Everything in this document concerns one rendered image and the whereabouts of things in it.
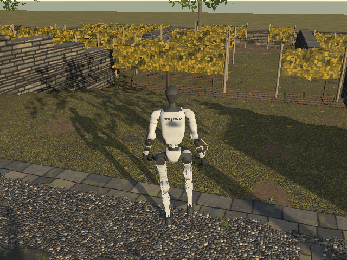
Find robot left forearm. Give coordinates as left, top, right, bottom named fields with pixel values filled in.
left=143, top=132, right=153, bottom=155

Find robot right shin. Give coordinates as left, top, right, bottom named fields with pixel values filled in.
left=185, top=170, right=193, bottom=207

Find left robot hand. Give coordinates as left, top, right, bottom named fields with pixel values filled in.
left=142, top=153, right=155, bottom=166

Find right robot hand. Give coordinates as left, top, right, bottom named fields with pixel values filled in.
left=194, top=156, right=207, bottom=171

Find right robot upper arm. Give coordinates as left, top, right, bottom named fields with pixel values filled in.
left=184, top=109, right=199, bottom=140

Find robot left thigh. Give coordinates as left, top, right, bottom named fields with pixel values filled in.
left=155, top=152, right=170, bottom=192

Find robot right forearm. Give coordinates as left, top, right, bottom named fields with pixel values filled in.
left=194, top=131, right=205, bottom=158

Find left robot upper arm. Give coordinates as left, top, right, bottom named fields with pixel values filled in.
left=148, top=109, right=161, bottom=140

